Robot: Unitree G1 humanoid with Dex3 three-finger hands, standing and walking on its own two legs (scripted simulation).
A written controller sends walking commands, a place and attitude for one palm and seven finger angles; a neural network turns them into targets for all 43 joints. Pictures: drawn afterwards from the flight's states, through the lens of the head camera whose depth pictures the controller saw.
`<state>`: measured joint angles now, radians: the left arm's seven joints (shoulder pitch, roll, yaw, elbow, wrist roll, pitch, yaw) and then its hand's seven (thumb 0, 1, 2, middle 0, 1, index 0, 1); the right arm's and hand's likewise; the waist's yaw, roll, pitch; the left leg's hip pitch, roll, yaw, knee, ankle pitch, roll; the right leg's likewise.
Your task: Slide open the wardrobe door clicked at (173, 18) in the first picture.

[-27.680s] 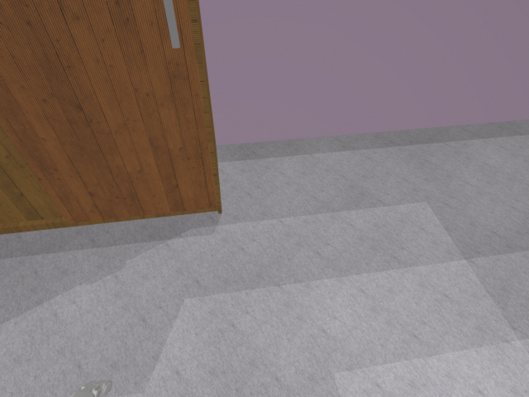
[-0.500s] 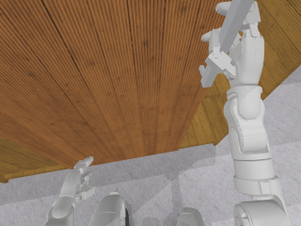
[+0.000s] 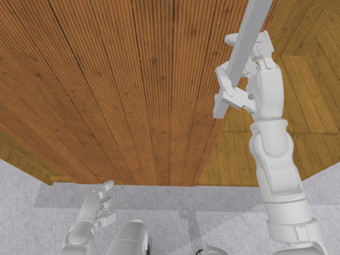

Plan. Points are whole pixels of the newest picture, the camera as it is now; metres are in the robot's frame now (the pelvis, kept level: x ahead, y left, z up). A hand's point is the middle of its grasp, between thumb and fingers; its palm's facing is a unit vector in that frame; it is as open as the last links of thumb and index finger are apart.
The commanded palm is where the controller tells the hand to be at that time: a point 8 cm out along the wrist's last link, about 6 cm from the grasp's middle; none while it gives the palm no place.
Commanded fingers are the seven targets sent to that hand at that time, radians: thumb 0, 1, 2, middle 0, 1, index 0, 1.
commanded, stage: step sideways, sliding the door along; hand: right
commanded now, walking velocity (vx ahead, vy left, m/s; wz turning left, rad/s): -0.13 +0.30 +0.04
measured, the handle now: (235, 55) +0.42 -0.10 +0.22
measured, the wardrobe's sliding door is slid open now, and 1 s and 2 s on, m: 0.50 0.50 0.50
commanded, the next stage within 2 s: stop walking and hold the door there in 0.40 s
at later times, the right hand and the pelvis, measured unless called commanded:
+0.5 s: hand (214, 80) +0.38 -0.06 +0.20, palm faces +0.38 +0.93 -0.04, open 6.6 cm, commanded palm +0.34 -0.10 +0.18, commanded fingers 0.00 -0.90 -0.90 0.45 1.40 0.45 1.40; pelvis -0.04 +0.17 -0.01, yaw -1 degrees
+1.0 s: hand (218, 80) +0.39 -0.07 +0.20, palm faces +0.52 +0.83 -0.19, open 6.5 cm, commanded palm +0.34 -0.11 +0.18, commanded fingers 0.00 -0.90 -0.90 0.45 1.40 0.45 1.40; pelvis -0.02 +0.23 -0.01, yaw +3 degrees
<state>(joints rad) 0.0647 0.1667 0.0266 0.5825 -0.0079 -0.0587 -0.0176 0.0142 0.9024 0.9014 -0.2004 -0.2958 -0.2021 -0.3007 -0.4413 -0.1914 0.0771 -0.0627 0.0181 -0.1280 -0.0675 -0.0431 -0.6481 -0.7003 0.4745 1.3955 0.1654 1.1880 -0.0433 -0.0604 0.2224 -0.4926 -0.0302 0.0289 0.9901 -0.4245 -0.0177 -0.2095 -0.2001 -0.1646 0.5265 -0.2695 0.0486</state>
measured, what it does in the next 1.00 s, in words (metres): steps to the left: left foot, then right foot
